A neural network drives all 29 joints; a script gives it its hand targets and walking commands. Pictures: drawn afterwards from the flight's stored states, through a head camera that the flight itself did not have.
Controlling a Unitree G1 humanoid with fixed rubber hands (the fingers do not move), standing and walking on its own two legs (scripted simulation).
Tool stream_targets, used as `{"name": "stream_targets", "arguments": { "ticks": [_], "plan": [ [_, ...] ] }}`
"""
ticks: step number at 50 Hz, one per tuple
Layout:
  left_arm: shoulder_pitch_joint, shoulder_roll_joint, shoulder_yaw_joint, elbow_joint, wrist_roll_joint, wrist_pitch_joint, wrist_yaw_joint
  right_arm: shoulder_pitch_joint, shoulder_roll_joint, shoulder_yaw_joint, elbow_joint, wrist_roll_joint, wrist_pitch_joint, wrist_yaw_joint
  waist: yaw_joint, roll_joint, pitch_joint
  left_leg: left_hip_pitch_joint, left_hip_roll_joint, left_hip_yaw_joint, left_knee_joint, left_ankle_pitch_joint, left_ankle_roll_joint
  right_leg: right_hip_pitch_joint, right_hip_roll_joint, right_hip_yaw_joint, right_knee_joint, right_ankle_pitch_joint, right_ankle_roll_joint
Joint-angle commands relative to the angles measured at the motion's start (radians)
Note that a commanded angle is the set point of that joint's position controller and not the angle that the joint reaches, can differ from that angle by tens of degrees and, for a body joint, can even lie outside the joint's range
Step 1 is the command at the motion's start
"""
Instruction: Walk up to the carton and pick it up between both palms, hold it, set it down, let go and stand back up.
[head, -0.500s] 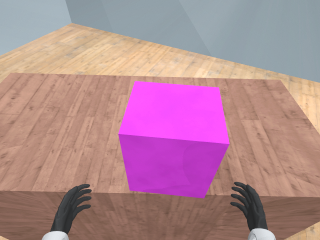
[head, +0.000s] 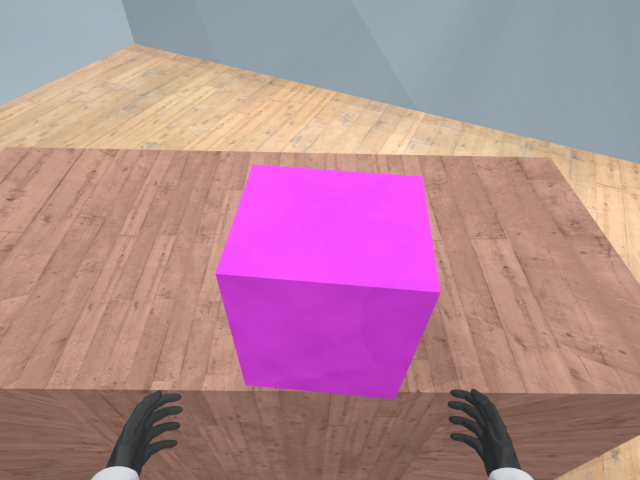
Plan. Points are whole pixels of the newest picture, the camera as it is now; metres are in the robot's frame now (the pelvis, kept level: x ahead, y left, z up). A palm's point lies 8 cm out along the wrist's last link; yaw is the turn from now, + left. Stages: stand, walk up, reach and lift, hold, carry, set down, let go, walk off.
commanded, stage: set down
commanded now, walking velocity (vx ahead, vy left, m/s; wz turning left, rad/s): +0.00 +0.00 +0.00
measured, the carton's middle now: (327, 288) +0.38 +0.00 +0.01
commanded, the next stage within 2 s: let go in 0.42 s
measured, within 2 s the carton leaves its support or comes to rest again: neither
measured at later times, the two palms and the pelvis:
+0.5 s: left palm (134, 471) +0.16 +0.24 -0.08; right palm (493, 471) +0.16 -0.21 -0.08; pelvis +0.00 +0.01 +0.00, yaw +0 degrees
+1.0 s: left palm out of the picture +0.15 +0.25 -0.08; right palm out of the picture +0.14 -0.24 -0.09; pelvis -0.01 +0.01 +0.00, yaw +0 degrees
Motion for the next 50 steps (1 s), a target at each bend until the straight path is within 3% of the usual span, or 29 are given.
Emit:
{"name": "stream_targets", "arguments": {
  "ticks": [1,5,18,21,29,45,46,47,50],
  "plan": [
    [-0.048,0.106,0.042,-0.107,0.019,0.008,0.000,-0.046,-0.070,-0.019,-0.074,-0.012,-0.023,-0.002,-0.002,0.017,-0.031,-0.101,-0.029,0.039,-0.046,0.212,-0.011,0.080,-0.019,0.040,-0.061,0.056,-0.011],
    [-0.049,0.090,0.051,-0.077,0.032,0.032,0.003,-0.058,-0.069,-0.016,-0.042,-0.028,-0.039,-0.004,-0.009,0.029,-0.023,-0.118,-0.050,0.046,-0.042,0.205,-0.023,0.105,-0.017,0.024,-0.061,0.086,-0.005],
    [-0.053,0.045,0.051,-0.064,0.085,0.103,0.024,-0.094,-0.111,-0.031,0.066,-0.068,-0.051,0.027,-0.019,0.012,-0.036,-0.074,-0.039,0.048,-0.026,0.256,-0.032,0.090,0.011,-0.014,-0.046,0.117,-0.002],
    [-0.065,0.029,0.046,-0.053,0.101,0.130,0.030,-0.108,-0.120,-0.033,0.096,-0.073,-0.037,0.036,-0.020,0.029,-0.016,-0.075,-0.036,0.049,-0.031,0.244,-0.036,0.078,0.015,-0.019,-0.049,0.090,-0.007],
    [-0.094,0.010,0.047,-0.061,0.117,0.154,0.051,-0.134,-0.137,-0.043,0.106,-0.082,-0.036,0.055,-0.015,0.031,-0.041,-0.082,-0.033,0.056,-0.022,0.242,-0.035,0.081,0.021,-0.020,-0.032,0.103,-0.010],
    [-0.101,0.002,0.047,-0.064,0.111,0.169,0.049,-0.122,-0.148,-0.044,0.082,-0.079,-0.023,0.054,-0.015,0.008,-0.032,-0.108,-0.043,0.066,-0.017,0.196,-0.026,0.076,0.015,-0.009,-0.020,0.096,-0.002],
    [0.038,0.109,0.102,0.033,0.137,0.067,0.066,-0.027,-0.246,-0.055,0.113,-0.080,0.066,0.029,0.016,0.037,-0.081,-0.196,0.043,-0.056,0.069,0.280,0.022,-0.008,-0.093,0.060,0.075,0.240,0.006],
    [0.063,0.125,0.099,0.039,0.125,0.037,0.064,-0.010,-0.246,-0.055,0.084,-0.073,0.097,0.025,-0.003,0.010,-0.090,-0.171,0.058,-0.075,0.047,0.167,0.032,-0.034,-0.107,0.083,0.061,0.174,0.007],
    [0.016,0.092,0.094,0.043,0.128,-0.010,0.051,-0.018,-0.231,-0.047,0.064,-0.072,0.120,0.031,-0.017,-0.010,-0.147,-0.121,0.072,-0.085,0.064,0.188,0.043,-0.052,-0.119,0.091,0.073,0.223,0.000]
  ]
}}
